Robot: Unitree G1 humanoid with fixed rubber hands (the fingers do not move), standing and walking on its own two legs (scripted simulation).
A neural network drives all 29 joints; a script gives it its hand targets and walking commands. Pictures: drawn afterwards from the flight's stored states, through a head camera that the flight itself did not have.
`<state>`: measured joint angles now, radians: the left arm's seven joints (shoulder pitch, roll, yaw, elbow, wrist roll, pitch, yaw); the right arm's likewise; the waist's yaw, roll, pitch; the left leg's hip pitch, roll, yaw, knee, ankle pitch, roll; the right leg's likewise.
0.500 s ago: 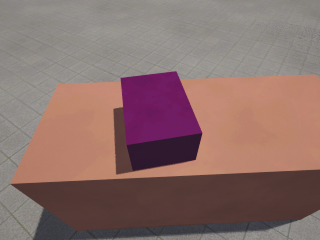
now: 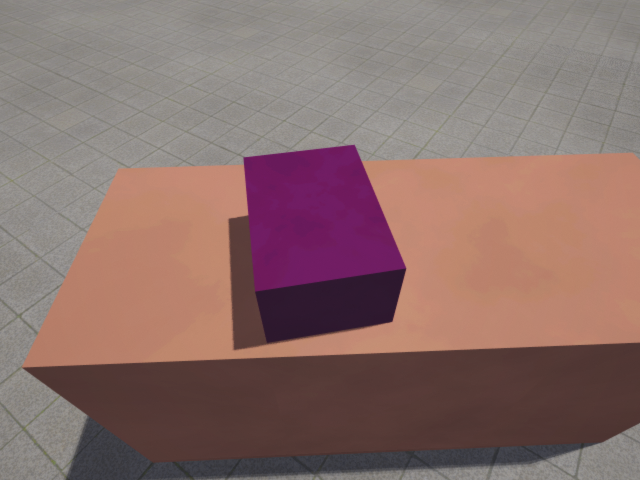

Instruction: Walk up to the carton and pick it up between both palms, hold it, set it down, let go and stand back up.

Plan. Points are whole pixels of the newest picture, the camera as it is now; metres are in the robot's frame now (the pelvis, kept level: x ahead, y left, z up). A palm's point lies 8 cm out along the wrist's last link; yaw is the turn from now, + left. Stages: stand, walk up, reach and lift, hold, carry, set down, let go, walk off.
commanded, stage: stand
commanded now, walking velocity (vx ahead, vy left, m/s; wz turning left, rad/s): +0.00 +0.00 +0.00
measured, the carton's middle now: (314, 235) +0.53 +0.02 -0.05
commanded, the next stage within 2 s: none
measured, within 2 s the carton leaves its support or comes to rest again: neither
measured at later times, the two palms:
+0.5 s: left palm out of the picture +0.03 +0.25 -0.13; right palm out of the picture +0.04 -0.25 -0.13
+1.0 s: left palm out of the picture +0.02 +0.24 -0.13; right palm out of the picture +0.03 -0.24 -0.13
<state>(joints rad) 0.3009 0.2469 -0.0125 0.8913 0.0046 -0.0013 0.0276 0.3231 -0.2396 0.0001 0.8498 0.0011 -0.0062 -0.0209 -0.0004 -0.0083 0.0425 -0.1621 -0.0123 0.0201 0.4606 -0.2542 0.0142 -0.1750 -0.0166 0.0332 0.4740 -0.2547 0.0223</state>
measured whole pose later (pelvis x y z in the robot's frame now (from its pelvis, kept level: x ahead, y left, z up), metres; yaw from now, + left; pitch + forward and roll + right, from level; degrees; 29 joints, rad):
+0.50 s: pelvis +0.01 +0.00 +0.00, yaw +1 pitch -3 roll +0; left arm 0.30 0.23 -0.02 0.95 0.00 0.00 0.03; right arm 0.32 -0.23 0.00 0.90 0.00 -0.01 -0.03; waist 0.00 0.00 0.04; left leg -0.15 -0.01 0.01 0.44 -0.25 0.01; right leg -0.16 -0.02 0.02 0.45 -0.25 0.02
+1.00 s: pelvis +0.01 +0.00 +0.00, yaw +1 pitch -3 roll +0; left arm 0.30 0.22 -0.02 1.00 0.00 0.00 0.04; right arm 0.32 -0.20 0.00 0.96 0.00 -0.01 -0.04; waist 0.00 0.00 0.04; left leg -0.13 -0.01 0.00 0.43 -0.25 0.01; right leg -0.14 -0.02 0.01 0.44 -0.25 0.02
